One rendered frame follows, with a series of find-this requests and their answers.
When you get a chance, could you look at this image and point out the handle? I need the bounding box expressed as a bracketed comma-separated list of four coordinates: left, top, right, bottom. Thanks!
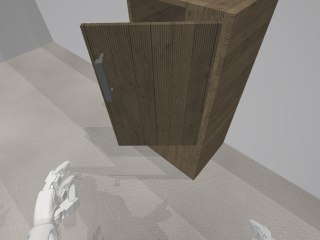
[94, 53, 114, 102]

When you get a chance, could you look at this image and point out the robot left hand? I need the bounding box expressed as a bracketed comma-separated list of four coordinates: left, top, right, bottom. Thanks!
[33, 160, 80, 229]

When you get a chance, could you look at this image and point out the cupboard door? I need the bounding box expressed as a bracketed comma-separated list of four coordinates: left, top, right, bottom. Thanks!
[80, 21, 223, 146]

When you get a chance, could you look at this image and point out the robot right hand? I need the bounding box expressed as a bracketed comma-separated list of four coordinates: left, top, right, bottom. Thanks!
[249, 219, 275, 240]

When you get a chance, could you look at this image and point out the robot left forearm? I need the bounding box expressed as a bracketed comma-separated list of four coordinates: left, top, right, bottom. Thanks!
[27, 223, 59, 240]

